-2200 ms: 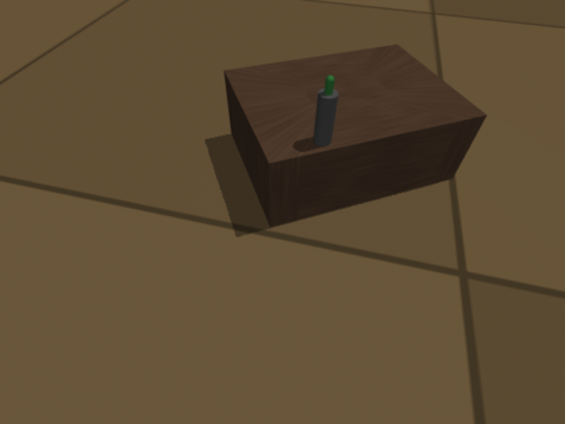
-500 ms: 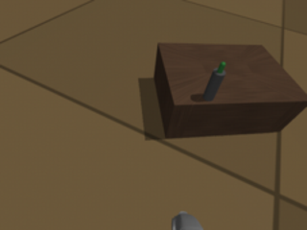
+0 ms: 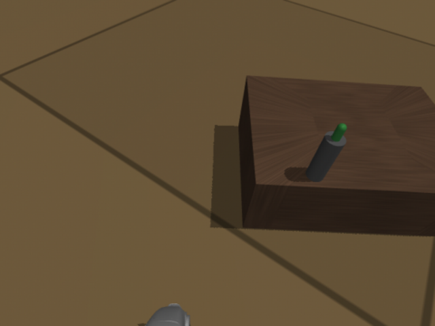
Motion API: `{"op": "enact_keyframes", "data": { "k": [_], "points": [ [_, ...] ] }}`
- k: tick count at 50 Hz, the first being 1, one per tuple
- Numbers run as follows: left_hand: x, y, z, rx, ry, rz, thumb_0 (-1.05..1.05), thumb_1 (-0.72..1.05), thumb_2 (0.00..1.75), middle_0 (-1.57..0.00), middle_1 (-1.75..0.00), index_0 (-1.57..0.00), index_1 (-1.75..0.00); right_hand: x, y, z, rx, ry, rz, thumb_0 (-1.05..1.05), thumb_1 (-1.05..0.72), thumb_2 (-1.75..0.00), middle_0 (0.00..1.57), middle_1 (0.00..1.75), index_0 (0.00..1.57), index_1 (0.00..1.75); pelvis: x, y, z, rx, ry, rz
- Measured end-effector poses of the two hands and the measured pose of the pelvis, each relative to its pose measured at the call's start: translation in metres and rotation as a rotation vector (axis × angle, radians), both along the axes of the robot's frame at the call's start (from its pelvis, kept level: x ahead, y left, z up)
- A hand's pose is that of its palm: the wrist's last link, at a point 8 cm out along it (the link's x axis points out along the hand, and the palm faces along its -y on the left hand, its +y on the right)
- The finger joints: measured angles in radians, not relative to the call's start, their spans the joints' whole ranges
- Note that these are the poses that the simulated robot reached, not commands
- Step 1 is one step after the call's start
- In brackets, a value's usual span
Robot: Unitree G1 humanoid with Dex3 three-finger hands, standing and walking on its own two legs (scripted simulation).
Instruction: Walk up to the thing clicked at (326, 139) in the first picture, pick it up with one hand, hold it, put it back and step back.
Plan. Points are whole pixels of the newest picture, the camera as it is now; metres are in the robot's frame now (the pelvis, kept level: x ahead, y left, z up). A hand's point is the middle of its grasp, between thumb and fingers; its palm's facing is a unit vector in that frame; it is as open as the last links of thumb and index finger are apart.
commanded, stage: walk up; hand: right
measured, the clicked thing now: (327, 152) +0.74 -0.36 -0.23
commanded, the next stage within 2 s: none
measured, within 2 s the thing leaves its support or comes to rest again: neither
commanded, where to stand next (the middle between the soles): +0.35 -0.16 m, yaw +4 degrees
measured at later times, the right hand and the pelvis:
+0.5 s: hand (425, 319) +0.20 -0.43 -0.15, palm faces -0.05 +0.86 -0.50, open 7.4 cm; pelvis +0.16 -0.12 -0.03, yaw +1 degrees
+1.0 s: hand (398, 241) +0.37 -0.43 -0.15, palm faces -0.12 +0.91 -0.41, open 7.4 cm; pelvis +0.26 -0.17 -0.01, yaw +3 degrees
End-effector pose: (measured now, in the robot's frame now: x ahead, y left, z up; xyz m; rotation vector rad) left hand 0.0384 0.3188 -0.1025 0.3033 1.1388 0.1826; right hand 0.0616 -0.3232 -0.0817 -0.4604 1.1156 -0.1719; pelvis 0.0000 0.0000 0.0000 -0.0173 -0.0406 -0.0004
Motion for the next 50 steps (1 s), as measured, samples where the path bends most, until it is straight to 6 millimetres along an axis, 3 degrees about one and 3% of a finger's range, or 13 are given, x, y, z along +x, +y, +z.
{"op": "enact_keyframes", "data": {
  "k": [6, 13, 18, 23, 27, 32, 37, 42, 50],
  "points": [
    [0.031, -0.005, -0.029, -0.017, 0.086, 0.009, 0.01, 0.91, 0.9, -0.2, -0.3, -0.2, -0.3, 0.045, -0.014, 0.004, -0.068, -0.058, -0.012, 0.01, -0.9, -0.9, 0.21, 0.3, 0.21, 0.3, 0.046, -0.005, -0.015, 0.025, -0.004, 0.009],
    [0.098, -0.03, -0.023, -0.029, 0.058, -0.026, 0.01, 0.91, 0.9, -0.2, -0.3, -0.2, -0.3, 0.068, -0.043, 0.019, -0.089, -0.042, -0.038, 0.01, -0.9, -0.9, 0.21, 0.3, 0.21, 0.31, 0.087, -0.031, -0.005, 0.03, -0.008, 0.002],
    [0.147, -0.055, -0.013, -0.008, 0.026, -0.039, 0.01, 0.91, 0.9, -0.2, -0.3, -0.2, -0.3, 0.085, -0.081, 0.012, -0.081, -0.007, -0.046, 0.01, -0.9, -0.9, 0.21, 0.3, 0.21, 0.31, 0.116, -0.062, -0.007, 0.034, -0.002, 0.001],
    [0.192, -0.088, -0.007, 0.05, -0.042, -0.041, 0.0, 0.91, 0.9, -0.2, -0.3, -0.2, -0.3, 0.114, -0.133, -0.017, -0.081, 0.022, -0.061, 0.01, -0.9, -0.9, 0.21, 0.3, 0.21, 0.31, 0.149, -0.104, -0.023, 0.014, -0.006, 0.008],
    [0.202, -0.114, 0.0, 0.058, -0.067, -0.009, 0.0, 0.91, 0.9, -0.2, -0.3, -0.2, -0.3, 0.152, -0.149, -0.027, -0.059, 0.033, -0.067, 0.01, -0.91, -0.9, 0.21, 0.3, 0.21, 0.3, 0.168, -0.123, -0.02, 0.019, -0.008, 0.017],
    [0.202, -0.136, 0.005, 0.046, -0.016, 0.018, 0.0, 0.91, 0.9, -0.2, -0.3, -0.2, -0.3, 0.201, -0.145, -0.021, 0.005, -0.003, -0.004, 0.01, -0.91, -0.9, 0.21, 0.3, 0.21, 0.3, 0.196, -0.138, -0.008, 0.022, 0.007, 0.024],
    [0.204, -0.144, -0.008, 0.027, 0.036, 0.049, 0.0, 0.91, 0.9, -0.2, -0.3, -0.2, -0.3, 0.239, -0.138, -0.017, 0.017, -0.004, 0.038, 0.01, -0.91, -0.9, 0.21, 0.3, 0.21, 0.3, 0.223, -0.144, -0.009, 0.017, 0.011, 0.036],
    [0.224, -0.156, -0.028, 0.004, 0.081, 0.07, 0.01, 0.91, 0.9, -0.2, -0.3, -0.2, -0.3, 0.267, -0.133, -0.02, 0.015, -0.032, 0.044, 0.01, -0.91, -0.9, 0.21, 0.3, 0.21, 0.3, 0.241, -0.148, -0.015, 0.027, 0.004, 0.053],
    [0.258, -0.182, -0.024, 0.017, 0.044, 0.054, 0.0, 0.91, 0.9, -0.2, -0.3, -0.2, -0.3, 0.303, -0.15, -0.025, 0.04, -0.04, 0.044, 0.01, -0.9, -0.9, 0.21, 0.3, 0.21, 0.31, 0.255, -0.17, -0.013, 0.011, 0.01, 0.058]
  ]
}}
